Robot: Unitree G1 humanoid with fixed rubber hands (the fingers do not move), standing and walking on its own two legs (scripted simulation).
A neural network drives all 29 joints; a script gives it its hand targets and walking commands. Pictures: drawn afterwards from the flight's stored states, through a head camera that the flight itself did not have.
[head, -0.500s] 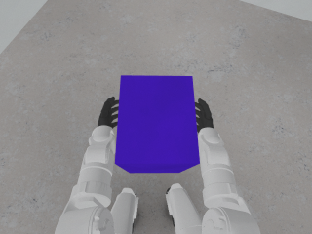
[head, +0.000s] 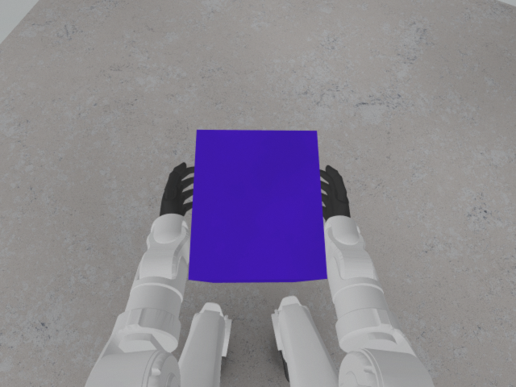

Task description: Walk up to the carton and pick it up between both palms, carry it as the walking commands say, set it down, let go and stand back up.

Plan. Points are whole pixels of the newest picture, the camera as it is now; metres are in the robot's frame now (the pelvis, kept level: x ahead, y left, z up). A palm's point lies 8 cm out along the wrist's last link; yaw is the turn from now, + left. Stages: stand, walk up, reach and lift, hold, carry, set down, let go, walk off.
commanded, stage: set down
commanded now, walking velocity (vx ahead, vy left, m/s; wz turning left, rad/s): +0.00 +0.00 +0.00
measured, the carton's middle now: (255, 221) +0.38 -0.01 -0.14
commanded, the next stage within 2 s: none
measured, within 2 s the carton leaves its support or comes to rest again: neither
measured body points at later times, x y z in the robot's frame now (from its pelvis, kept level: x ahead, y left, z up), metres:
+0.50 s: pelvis -0.05 +0.00 -0.09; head +0.21 -0.02 +0.28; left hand +0.43 +0.11 -0.17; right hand +0.42 -0.15 -0.18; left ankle +0.05 +0.13 -0.61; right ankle +0.06 -0.13 -0.61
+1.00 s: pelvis -0.08 +0.00 -0.15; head +0.28 -0.02 +0.10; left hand +0.46 +0.11 -0.30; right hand +0.45 -0.16 -0.30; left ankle +0.05 +0.13 -0.61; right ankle +0.06 -0.13 -0.61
